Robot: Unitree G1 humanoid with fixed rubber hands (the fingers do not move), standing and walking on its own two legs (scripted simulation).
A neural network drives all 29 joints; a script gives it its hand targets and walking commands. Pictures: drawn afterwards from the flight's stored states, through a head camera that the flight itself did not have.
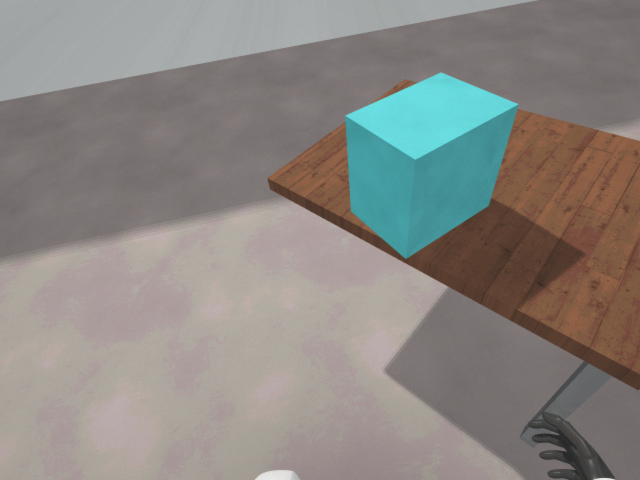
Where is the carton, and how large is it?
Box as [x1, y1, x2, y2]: [345, 73, 518, 258]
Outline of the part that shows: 518,104 443,73 439,73 346,115 345,120 351,211 405,258 488,205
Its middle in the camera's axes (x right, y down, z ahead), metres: +0.23 -0.16 +0.85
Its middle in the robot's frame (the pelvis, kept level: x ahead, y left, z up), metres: +0.73 -0.20 -0.06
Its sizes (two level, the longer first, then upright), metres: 0.267 0.200 0.264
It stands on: a table, 0.56 m high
